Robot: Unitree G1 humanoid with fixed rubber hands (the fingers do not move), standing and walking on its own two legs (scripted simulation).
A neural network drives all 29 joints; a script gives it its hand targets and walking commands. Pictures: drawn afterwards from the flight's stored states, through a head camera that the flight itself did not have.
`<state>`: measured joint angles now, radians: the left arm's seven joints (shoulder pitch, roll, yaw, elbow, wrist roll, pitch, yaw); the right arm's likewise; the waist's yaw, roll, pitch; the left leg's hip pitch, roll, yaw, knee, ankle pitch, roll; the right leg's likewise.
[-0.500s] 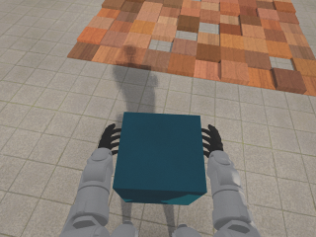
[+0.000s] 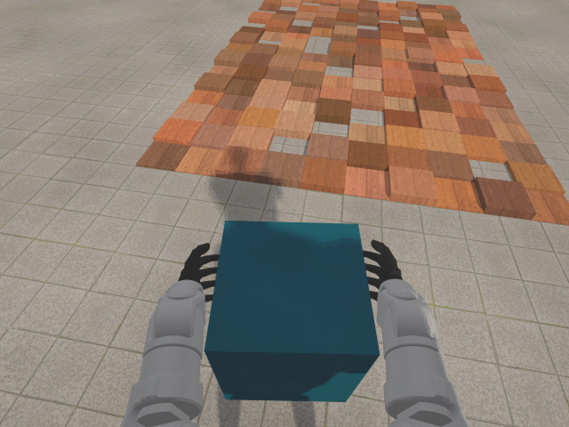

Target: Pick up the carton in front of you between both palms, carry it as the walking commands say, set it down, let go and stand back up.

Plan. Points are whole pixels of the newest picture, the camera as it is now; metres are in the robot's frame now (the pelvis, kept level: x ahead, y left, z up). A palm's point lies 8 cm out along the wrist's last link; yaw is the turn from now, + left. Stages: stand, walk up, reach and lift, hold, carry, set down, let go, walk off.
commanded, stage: reach and lift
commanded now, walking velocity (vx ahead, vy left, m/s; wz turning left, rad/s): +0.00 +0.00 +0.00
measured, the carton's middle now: (288, 316) +0.30 +0.00 -0.05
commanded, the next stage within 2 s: hold in 0.80 s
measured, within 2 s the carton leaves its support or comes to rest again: neither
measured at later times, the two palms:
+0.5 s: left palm (190, 280) +0.31 +0.15 +0.03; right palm (388, 279) +0.31 -0.15 +0.04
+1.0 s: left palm (189, 278) +0.30 +0.15 +0.06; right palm (397, 277) +0.30 -0.15 +0.06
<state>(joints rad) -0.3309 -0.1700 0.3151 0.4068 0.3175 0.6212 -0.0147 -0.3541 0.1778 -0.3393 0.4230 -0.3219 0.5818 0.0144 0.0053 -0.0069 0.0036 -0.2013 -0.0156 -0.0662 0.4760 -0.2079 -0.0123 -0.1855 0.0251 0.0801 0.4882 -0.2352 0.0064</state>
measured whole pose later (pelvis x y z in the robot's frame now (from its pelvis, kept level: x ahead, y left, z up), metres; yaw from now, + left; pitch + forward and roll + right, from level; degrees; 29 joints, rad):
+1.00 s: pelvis +0.02 +0.00 +0.01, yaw +0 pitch -7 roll +0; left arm -0.23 -0.15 0.18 0.20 0.26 0.77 0.00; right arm -0.26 0.15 -0.22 0.21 -0.27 0.73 0.01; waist 0.00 -0.01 0.01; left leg -0.05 -0.01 -0.07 0.34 -0.17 -0.01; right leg -0.03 0.02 0.08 0.35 -0.20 0.00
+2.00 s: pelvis +0.18 +0.00 -0.01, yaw -4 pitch +5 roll +2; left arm -0.14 -0.13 0.13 -0.31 0.10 1.20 0.10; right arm -0.19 0.14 -0.10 -0.25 -0.12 1.15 -0.07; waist 0.02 -0.03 -0.16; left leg -0.38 0.02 0.23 0.52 -0.21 0.06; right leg -0.28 -0.06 -0.04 0.83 -0.46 -0.01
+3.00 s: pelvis +0.81 -0.03 +0.00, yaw -5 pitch +4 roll +0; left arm -0.26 -0.15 0.15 -0.46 0.09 1.27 0.10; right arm -0.27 0.15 -0.16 -0.45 -0.09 1.23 -0.09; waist -0.03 -0.01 -0.01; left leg -0.30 0.03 0.26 0.42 -0.20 0.09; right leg -0.52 -0.08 -0.07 1.12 -0.31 -0.03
